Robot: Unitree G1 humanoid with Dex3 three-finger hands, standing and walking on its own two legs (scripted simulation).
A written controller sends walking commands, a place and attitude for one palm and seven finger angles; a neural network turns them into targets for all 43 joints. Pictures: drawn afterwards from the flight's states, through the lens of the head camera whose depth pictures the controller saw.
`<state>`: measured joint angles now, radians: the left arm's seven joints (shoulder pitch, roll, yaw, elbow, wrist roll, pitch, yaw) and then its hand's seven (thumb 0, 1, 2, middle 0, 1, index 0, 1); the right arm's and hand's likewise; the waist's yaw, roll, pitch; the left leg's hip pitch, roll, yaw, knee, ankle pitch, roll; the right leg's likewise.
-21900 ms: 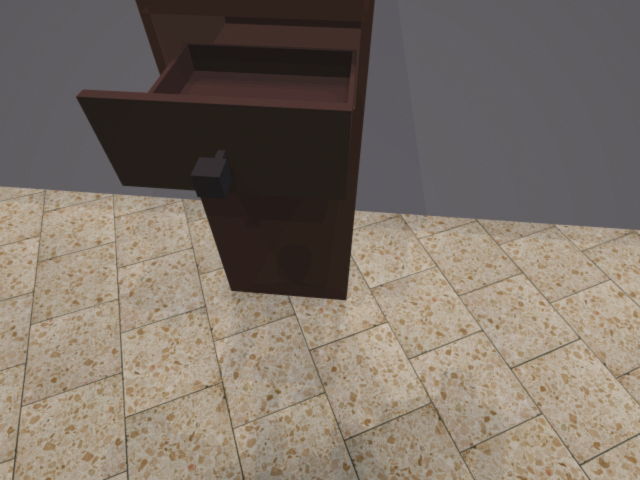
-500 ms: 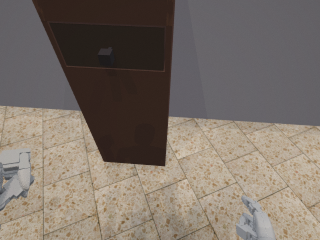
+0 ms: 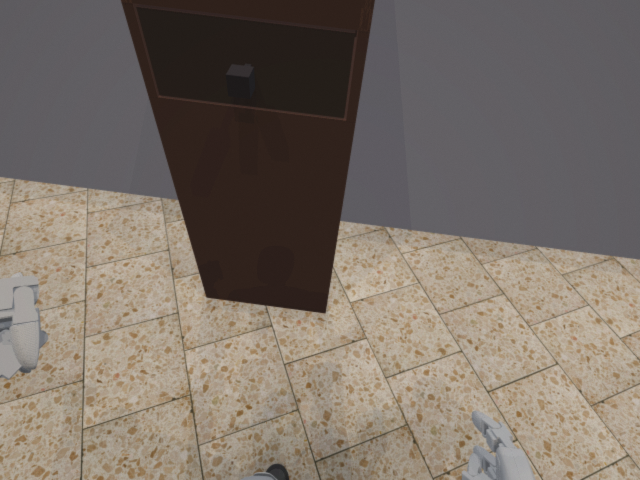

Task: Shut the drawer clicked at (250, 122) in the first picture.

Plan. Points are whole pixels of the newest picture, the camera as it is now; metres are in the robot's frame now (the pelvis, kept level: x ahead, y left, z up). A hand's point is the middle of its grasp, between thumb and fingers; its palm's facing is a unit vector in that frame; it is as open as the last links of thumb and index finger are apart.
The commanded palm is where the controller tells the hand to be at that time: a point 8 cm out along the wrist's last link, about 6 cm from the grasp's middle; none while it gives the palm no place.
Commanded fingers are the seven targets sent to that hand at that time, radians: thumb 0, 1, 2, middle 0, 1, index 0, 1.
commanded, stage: step back with the hand held close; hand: left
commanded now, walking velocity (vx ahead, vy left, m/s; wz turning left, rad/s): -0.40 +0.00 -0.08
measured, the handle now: (243, 76) +0.76 +0.18 +0.12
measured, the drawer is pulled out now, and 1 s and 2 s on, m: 0.00 0.00 0.00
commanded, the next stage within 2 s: stop stepping back and stand still in 0.24 s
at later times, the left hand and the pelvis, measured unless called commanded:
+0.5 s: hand out of the picture +0.09 +0.21 +0.17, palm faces +0.18 -0.84 -0.52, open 3.3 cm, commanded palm +0.05 +0.26 +0.19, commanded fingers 0.00 0.90 0.90 -1.40 -1.60 -1.40 -1.60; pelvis -0.11 +0.00 +0.00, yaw -6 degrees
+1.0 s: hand out of the picture +0.03 +0.24 +0.18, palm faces +0.38 -0.79 -0.48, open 3.3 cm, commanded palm -0.02 +0.28 +0.19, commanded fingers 0.00 0.90 0.90 -1.40 -1.60 -1.40 -1.60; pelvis -0.16 +0.00 +0.00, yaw -2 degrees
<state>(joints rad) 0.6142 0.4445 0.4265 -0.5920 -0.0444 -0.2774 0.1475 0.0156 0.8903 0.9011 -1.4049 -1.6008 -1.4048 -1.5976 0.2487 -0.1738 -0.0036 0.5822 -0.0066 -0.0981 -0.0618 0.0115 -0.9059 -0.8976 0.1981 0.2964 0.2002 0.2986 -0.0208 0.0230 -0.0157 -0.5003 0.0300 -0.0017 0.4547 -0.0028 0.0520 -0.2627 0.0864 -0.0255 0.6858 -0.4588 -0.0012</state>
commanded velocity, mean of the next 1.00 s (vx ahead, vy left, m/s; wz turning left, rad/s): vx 0.00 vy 0.01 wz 0.00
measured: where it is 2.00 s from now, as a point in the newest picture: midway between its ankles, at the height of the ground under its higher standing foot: outside the picture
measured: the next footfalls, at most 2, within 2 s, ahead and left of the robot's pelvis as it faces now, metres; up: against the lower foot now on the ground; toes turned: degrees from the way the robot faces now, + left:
right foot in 0.06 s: -0.06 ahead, -0.11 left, +0.00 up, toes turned -2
left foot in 0.20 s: +0.06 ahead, +0.09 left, +0.00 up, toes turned -3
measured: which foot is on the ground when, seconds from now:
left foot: down 0.00-0.08, up 0.10-0.18, down 0.20-0.52, up 0.54-0.80, down 0.82-1.00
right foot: up 0.00-0.04, down 0.06-0.24, up 0.26-0.48, down 0.50-1.00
